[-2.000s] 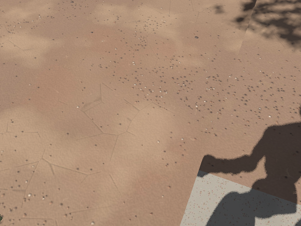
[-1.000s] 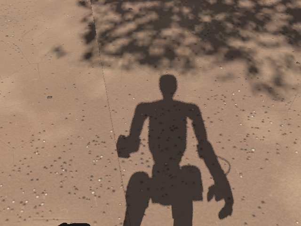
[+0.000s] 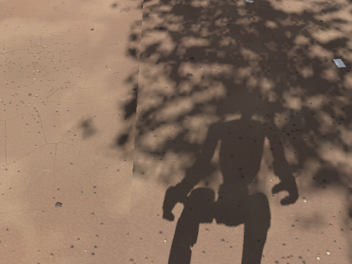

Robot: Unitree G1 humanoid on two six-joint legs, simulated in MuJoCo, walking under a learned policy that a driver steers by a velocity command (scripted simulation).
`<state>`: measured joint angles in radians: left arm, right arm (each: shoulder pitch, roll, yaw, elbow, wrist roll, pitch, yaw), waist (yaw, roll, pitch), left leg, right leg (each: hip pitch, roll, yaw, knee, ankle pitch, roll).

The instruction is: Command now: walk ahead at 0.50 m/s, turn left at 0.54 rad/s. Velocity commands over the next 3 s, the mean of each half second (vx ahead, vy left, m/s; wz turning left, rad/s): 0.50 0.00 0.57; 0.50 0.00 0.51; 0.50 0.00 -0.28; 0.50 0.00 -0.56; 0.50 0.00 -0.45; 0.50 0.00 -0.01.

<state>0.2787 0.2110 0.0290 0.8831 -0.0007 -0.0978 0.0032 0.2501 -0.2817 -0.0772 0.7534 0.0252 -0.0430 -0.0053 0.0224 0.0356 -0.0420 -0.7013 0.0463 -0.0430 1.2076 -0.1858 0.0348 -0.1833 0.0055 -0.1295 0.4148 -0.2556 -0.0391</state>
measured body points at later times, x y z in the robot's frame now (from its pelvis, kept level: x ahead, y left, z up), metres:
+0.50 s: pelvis +0.27 +0.06 +0.00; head +0.30 +0.07 +0.45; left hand +0.35 +0.36 -0.09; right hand +0.45 -0.16 -0.11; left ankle +0.28 +0.12 -0.74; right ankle +0.36 -0.11 -0.64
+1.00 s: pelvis +0.56 +0.08 +0.00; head +0.57 +0.08 +0.45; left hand +0.46 +0.30 -0.13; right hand +0.82 -0.03 -0.10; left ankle +0.55 +0.21 -0.67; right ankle +0.61 -0.01 -0.74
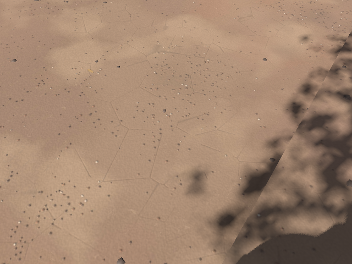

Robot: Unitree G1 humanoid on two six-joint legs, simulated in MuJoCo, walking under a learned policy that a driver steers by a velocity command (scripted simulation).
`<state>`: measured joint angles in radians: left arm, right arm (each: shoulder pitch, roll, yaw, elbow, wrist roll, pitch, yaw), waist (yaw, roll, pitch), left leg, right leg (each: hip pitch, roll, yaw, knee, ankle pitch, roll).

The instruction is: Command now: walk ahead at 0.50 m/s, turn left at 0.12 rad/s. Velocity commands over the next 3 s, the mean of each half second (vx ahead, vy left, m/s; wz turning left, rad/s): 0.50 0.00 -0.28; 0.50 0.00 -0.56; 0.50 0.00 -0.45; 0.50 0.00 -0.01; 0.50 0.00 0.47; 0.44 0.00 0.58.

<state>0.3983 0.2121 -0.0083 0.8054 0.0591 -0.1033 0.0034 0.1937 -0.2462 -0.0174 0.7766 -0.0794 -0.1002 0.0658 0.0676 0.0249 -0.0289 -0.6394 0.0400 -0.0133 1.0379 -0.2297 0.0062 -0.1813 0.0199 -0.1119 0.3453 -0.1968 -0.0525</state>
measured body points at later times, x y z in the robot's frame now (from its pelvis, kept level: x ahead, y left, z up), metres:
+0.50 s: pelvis +0.27 +0.06 -0.14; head +0.28 +0.06 +0.31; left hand +0.32 +0.29 -0.29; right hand +0.30 -0.21 -0.27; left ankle +0.31 +0.16 -0.88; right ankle +0.18 -0.05 -0.58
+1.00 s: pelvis +0.49 -0.08 -0.09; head +0.50 -0.10 +0.36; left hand +0.73 +0.04 -0.19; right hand +0.44 -0.36 -0.21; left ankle +0.49 +0.13 -0.68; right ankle +0.49 -0.15 -0.74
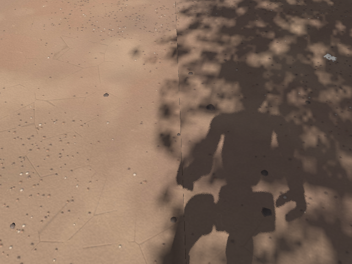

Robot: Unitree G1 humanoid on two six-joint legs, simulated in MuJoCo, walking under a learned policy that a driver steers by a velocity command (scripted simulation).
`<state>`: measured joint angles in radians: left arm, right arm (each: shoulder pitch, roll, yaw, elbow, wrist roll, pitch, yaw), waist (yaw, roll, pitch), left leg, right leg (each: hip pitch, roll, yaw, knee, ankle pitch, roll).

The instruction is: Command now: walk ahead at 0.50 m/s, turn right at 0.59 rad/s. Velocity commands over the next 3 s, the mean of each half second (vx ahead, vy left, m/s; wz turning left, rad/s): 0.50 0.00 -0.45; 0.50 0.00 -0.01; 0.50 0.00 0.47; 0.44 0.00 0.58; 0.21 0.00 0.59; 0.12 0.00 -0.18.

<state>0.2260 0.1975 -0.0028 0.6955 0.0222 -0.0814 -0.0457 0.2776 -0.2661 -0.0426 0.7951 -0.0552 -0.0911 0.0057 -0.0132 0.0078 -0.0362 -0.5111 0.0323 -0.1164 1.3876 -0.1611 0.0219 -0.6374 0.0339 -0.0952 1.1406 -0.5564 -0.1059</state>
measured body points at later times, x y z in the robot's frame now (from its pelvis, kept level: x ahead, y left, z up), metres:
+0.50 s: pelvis +0.34 +0.01 -0.06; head +0.36 +0.01 +0.39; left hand +0.42 +0.27 -0.19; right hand +0.40 -0.27 -0.17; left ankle +0.41 +0.08 -0.79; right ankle +0.14 -0.07 -0.50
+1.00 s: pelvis +0.62 -0.09 +0.01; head +0.63 -0.09 +0.46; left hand +0.81 +0.08 -0.11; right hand +0.60 -0.35 -0.13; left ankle +0.54 +0.06 -0.58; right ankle +0.64 -0.19 -0.65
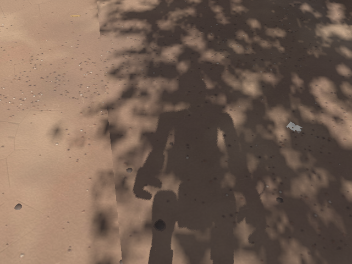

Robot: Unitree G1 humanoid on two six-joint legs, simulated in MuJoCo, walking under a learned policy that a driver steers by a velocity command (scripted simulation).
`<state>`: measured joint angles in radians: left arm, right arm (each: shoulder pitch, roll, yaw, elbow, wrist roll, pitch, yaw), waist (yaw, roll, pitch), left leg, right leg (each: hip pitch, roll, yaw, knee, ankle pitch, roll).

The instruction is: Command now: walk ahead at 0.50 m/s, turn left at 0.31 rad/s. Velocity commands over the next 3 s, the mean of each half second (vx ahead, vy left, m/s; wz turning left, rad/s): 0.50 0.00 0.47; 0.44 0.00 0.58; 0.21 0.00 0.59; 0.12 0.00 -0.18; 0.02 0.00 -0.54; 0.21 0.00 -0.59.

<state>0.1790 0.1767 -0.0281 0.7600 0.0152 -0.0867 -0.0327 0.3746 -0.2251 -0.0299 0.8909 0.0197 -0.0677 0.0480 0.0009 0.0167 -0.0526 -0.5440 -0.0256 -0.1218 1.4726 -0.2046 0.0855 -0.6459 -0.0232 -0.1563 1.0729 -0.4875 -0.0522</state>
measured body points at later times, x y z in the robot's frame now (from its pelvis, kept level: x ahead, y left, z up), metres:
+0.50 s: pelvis +0.27 +0.05 +0.08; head +0.29 +0.07 +0.53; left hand +0.39 +0.35 -0.01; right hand +0.43 -0.18 -0.03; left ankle +0.29 +0.10 -0.66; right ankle +0.31 -0.13 -0.55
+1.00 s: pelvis +0.56 +0.04 +0.07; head +0.57 +0.06 +0.52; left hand +0.56 +0.33 -0.03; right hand +0.77 -0.13 -0.04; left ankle +0.42 +0.10 -0.55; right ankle +0.66 -0.02 -0.66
